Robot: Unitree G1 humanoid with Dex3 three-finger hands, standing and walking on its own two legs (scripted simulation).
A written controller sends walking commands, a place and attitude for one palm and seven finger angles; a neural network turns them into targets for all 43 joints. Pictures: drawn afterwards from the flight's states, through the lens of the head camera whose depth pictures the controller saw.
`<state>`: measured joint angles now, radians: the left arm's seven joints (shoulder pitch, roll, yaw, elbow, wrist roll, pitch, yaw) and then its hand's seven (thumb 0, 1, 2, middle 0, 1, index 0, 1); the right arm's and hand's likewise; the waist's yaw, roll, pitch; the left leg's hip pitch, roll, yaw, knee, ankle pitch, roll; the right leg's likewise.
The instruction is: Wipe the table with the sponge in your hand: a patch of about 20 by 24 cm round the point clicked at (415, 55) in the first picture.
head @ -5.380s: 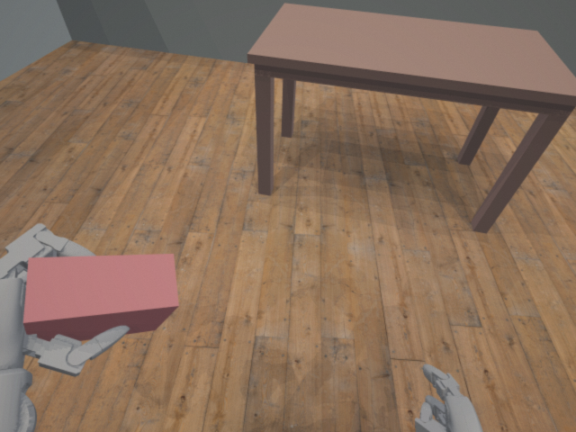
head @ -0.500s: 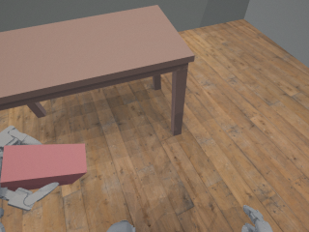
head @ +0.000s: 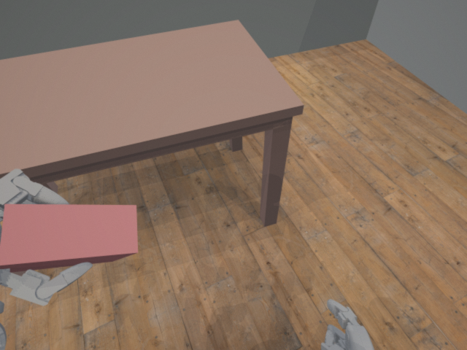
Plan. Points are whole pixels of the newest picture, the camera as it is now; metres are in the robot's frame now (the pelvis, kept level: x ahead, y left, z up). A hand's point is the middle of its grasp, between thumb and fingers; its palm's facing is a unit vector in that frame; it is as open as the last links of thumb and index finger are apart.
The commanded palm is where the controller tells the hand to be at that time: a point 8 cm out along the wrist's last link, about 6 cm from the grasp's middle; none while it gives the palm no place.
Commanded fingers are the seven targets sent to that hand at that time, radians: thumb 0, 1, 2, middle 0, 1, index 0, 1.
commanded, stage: take the last steps up to it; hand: left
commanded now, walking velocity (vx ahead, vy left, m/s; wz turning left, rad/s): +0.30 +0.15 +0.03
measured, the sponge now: (89, 237) +0.22 +0.20 +0.16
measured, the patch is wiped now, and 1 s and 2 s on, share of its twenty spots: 0.00 0.00 0.00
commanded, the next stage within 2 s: come to a stop and stand still in 1.16 s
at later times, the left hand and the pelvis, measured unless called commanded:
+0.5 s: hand (48, 162) +0.33 +0.29 +0.18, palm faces +0.42 -0.79 -0.45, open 10.1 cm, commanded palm +0.28 +0.33 +0.19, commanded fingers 0.00 0.10 1.30 -1.20 -1.60 -1.20 -1.60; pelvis +0.11 +0.05 +0.00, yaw -1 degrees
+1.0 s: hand (96, 126) +0.43 +0.27 +0.16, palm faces +0.39 -0.78 -0.48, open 10.1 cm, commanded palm +0.37 +0.31 +0.19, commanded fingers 0.00 0.10 1.30 -1.20 -1.60 -1.20 -1.60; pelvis +0.21 +0.03 +0.00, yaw +0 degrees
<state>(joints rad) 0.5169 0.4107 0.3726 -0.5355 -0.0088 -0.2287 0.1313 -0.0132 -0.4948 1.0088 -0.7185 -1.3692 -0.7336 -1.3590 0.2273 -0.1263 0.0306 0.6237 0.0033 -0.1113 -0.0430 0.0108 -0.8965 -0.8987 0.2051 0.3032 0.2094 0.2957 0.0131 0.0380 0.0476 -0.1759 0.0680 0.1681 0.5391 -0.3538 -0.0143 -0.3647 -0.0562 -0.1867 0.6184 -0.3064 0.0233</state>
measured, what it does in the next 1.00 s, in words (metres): walks ahead: right foot, then left foot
